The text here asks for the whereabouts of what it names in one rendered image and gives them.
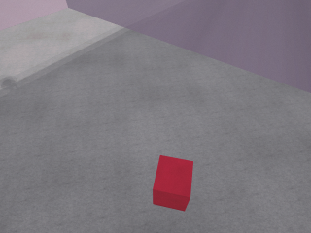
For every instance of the carton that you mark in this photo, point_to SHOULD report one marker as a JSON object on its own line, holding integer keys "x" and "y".
{"x": 172, "y": 186}

